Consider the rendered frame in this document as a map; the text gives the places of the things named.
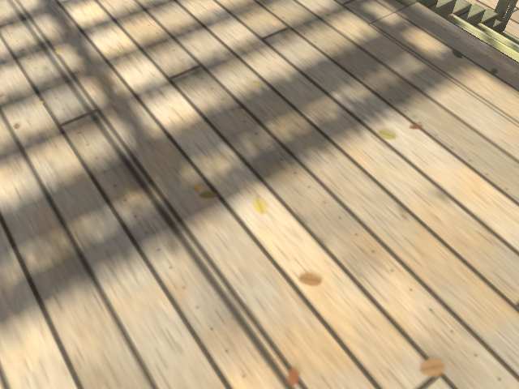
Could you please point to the stairs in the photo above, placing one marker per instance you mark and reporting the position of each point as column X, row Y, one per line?
column 503, row 41

